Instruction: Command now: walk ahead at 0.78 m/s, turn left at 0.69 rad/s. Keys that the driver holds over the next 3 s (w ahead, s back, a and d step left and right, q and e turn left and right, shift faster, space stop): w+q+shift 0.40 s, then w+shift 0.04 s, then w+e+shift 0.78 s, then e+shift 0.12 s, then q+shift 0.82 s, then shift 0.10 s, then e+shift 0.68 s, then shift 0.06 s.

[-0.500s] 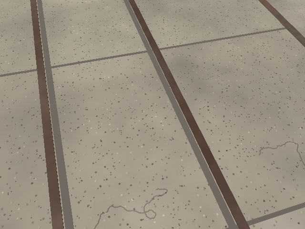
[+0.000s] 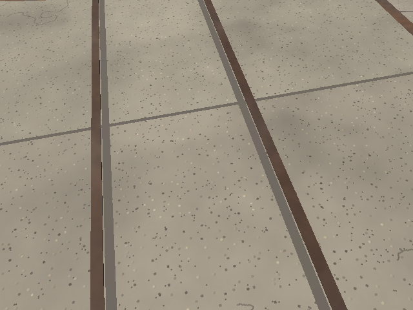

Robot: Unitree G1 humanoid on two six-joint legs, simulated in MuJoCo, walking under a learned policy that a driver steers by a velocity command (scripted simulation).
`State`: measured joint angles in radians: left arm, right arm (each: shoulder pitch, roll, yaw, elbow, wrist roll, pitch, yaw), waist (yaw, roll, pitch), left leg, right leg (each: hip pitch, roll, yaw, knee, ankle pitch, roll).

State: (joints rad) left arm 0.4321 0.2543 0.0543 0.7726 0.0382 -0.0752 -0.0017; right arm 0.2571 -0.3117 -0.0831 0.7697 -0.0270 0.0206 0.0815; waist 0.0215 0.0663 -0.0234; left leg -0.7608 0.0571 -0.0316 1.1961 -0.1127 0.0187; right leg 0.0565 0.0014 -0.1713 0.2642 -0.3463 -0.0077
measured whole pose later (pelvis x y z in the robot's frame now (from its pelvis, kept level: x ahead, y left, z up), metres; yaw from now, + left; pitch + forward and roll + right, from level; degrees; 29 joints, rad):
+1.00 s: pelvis +0.84 +0.25 +0.00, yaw +10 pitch +2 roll -1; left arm 0.55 0.29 0.07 0.92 -0.01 -0.07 -0.02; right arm -0.02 -0.25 0.06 0.60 -0.05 -0.08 0.04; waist 0.11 0.01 0.02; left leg -0.71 0.11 -0.09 0.70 0.01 -0.03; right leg 0.02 0.16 0.18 0.27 -0.30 -0.12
